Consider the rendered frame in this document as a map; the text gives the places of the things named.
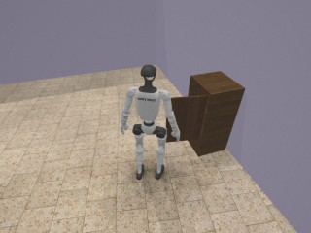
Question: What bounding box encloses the right robot hand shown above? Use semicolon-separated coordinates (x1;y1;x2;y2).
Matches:
171;130;180;143

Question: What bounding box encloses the left robot hand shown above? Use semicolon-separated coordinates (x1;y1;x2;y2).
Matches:
121;124;129;135

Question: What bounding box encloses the left robot forearm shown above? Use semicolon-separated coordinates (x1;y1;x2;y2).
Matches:
121;107;129;125

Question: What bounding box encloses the robot left upper arm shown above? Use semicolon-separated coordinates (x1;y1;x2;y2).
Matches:
123;86;138;114

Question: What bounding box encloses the robot right upper arm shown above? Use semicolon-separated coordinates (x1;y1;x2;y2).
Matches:
159;89;173;119

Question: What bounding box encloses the robot right foot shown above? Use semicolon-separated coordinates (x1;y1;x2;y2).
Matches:
155;164;164;180

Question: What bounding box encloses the humanoid robot head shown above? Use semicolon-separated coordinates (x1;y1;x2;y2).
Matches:
138;64;157;93

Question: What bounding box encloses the right robot forearm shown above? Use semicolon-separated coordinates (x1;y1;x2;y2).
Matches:
168;111;179;133

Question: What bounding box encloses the cupboard door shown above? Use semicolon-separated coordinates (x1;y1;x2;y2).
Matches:
165;95;208;143

